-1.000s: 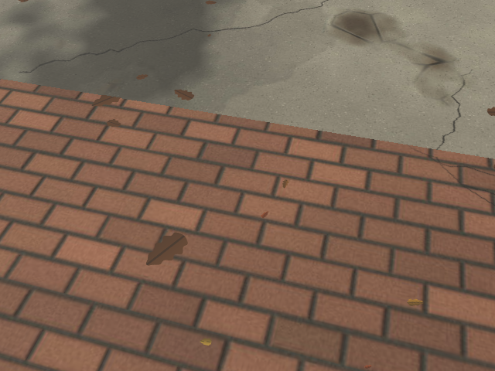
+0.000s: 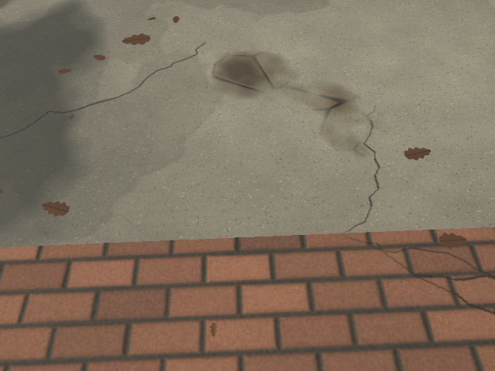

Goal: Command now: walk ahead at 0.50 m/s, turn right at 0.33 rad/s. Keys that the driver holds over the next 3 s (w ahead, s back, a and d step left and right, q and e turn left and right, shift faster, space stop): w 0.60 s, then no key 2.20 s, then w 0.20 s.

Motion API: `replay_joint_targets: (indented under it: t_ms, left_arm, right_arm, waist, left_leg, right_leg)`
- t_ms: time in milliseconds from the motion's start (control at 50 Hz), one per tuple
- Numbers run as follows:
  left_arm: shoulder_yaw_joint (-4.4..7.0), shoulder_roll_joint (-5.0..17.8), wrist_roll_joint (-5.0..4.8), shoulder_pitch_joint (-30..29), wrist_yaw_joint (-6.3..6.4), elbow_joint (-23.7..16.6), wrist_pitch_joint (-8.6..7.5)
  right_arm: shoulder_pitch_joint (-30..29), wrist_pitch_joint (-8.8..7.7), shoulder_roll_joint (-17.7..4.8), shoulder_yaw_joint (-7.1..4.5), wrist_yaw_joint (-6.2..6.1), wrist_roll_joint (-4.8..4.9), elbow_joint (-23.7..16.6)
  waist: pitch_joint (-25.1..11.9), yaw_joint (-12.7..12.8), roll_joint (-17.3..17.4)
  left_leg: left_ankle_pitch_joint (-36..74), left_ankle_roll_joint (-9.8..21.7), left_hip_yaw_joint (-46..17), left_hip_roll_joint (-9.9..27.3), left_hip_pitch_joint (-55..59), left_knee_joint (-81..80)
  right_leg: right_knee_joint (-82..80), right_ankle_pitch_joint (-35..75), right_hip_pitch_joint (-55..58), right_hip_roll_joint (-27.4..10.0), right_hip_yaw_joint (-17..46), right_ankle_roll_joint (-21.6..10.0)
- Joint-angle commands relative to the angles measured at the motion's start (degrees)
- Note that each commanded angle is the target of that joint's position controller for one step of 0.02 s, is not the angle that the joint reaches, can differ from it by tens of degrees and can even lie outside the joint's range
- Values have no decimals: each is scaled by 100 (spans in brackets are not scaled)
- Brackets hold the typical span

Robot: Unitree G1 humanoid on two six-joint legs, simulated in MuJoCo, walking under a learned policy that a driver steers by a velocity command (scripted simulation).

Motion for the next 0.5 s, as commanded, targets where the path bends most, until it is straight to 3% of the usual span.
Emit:
replay_joint_targets:
  t_ms: [20,120,240,300,320,340,360,380,400,420,440,460,500]
  left_arm:
    - [104,628,-28,319,14,-178,-200]
    - [46,604,-34,886,25,-3,-208]
    - [-40,582,75,1341,127,210,-194]
    - [-47,705,123,1110,185,231,-194]
    - [-42,768,131,1000,193,225,-207]
    - [-40,809,131,902,174,230,-212]
    - [-69,755,91,856,165,173,-235]
    - [-183,254,-120,1424,108,12,-257]
    - [-100,526,-48,1561,127,113,-232]
    - [-44,682,88,1122,137,37,-205]
    - [-70,586,111,720,100,-80,-227]
    - [-82,466,114,554,64,-124,-202]
    - [-115,294,199,700,-14,-85,-59]
  right_arm:
    - [410,154,-347,-77,56,-38,-146]
    - [-642,160,-373,-62,110,31,-445]
    - [-1538,107,-346,9,143,76,-744]
    - [-1124,32,-462,-32,119,102,-680]
    - [-655,8,-546,-77,71,102,-529]
    - [175,-33,-650,-144,6,93,-252]
    - [1141,-90,-861,-229,-79,6,-12]
    - [1838,-96,-1531,-400,-129,-127,47]
    - [1668,-8,-1342,-380,-36,54,111]
    - [1050,29,-1030,-308,-8,181,36]
    - [565,19,-682,-219,9,179,-51]
    - [396,-7,-501,-160,3,150,-24]
    - [459,-79,-360,-98,-24,140,131]
  waist:
    - [-184,-128,-195]
    - [-25,261,-411]
    - [196,528,-457]
    - [135,188,-517]
    - [-91,-24,-560]
    - [-505,-391,-438]
    - [-1089,-821,-221]
    - [-2030,-691,888]
    - [-2184,-572,1007]
    - [-1148,-340,369]
    - [-571,-239,45]
    - [-228,-99,46]
    - [-123,138,281]
  left_leg:
    - [550,-123,180,109,-297,-508]
    - [1615,-102,295,43,-826,-1803]
    - [1629,124,450,-284,-874,-2890]
    - [1010,422,477,-540,-59,-3289]
    - [766,535,535,-739,581,-3383]
    - [861,673,594,-899,1532,-3715]
    - [979,906,76,-383,3014,-3838]
    - [634,1600,-2380,1315,4795,-3929]
    - [772,1960,-3996,1833,4831,-4692]
    - [246,1821,-3217,1573,3947,-4803]
    - [219,1674,-2503,1341,3144,-5058]
    - [370,1472,-1965,1040,2599,-5285]
    - [902,1253,-1308,665,2055,-5518]
  right_leg:
    - [-1190,2170,220,-1521,1273,-641]
    - [-1214,2516,913,-1430,1099,-200]
    - [-994,2986,1764,-1695,1144,-262]
    - [-528,4214,1856,-1845,1058,-198]
    - [-54,4981,1821,-1822,1009,-124]
    - [865,5229,1706,-1655,875,-39]
    - [2144,4182,858,-1460,737,43]
    - [4367,1323,-901,-639,316,336]
    - [5410,-1933,-1861,-82,513,331]
    - [5617,-1522,-2253,-504,759,285]
    - [5290,-1108,-2264,-745,713,281]
    - [4945,-921,-2136,-942,642,281]
    - [4505,-750,-1723,-1102,539,398]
